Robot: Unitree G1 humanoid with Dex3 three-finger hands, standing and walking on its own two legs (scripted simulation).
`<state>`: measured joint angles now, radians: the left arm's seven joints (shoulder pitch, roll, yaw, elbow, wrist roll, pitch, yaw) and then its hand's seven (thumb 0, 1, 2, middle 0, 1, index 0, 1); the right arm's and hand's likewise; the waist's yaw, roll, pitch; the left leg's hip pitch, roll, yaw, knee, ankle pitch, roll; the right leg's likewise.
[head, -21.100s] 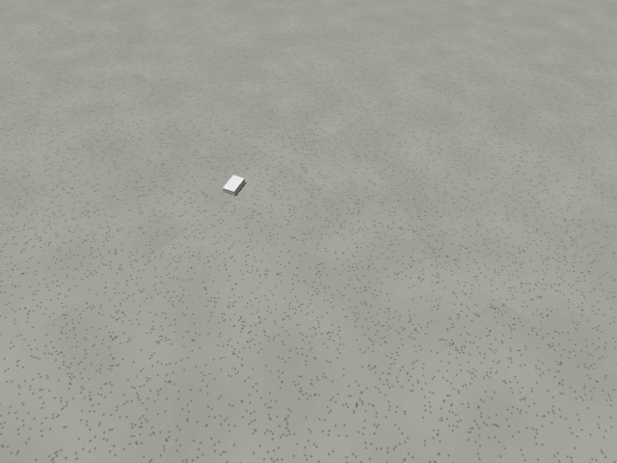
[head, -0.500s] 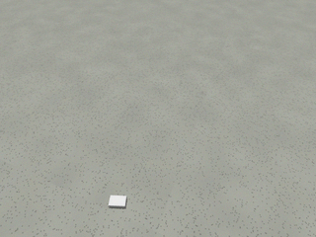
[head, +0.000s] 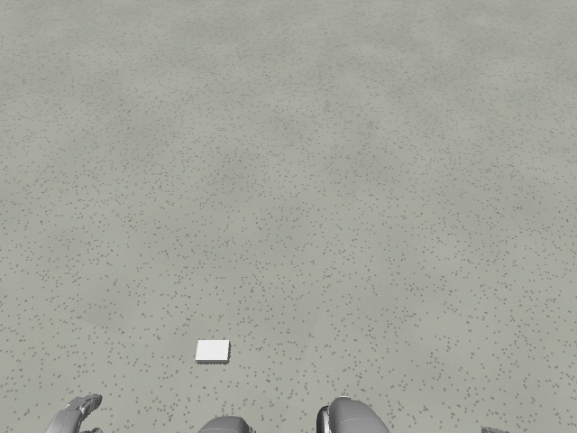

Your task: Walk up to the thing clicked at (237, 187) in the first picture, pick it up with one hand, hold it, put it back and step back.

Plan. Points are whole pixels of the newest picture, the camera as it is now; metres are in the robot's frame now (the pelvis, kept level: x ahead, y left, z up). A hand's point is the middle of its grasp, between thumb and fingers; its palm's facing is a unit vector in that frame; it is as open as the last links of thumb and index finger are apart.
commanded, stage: walk up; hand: left
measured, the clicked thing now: (213, 350) +0.38 +0.24 -0.74
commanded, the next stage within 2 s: stand in 1.54 s
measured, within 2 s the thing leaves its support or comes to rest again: neither
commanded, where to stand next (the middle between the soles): +0.00 +0.00 m, yaw +0 degrees
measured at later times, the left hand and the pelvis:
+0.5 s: hand out of the picture -0.01 +0.29 -0.15, palm faces -0.03 -0.94 -0.35, open 7.4 cm; pelvis -0.07 +0.01 +0.01, yaw +0 degrees
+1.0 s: hand out of the picture +0.03 +0.27 -0.12, palm faces -0.01 -0.90 -0.44, open 7.4 cm; pelvis -0.04 -0.01 +0.00, yaw +0 degrees
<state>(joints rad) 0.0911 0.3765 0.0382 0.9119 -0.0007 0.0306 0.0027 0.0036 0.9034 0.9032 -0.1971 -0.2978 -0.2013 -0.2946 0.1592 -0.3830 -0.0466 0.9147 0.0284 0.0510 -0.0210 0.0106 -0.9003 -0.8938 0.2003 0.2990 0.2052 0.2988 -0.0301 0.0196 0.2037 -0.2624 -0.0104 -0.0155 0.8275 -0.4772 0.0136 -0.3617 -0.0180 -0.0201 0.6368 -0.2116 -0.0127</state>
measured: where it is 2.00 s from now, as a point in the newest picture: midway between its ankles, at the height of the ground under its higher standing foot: outside the picture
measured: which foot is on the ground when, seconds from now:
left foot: up 0.00-0.24, down 0.26-0.66, up 0.68-1.00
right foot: down 0.00-0.28, up 0.30-0.62, down 0.64-1.00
